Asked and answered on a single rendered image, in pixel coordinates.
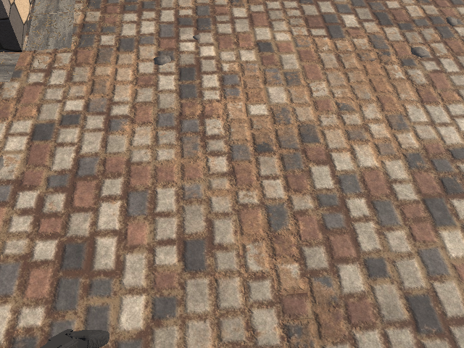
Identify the left robot hand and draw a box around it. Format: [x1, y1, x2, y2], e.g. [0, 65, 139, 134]
[40, 329, 109, 348]

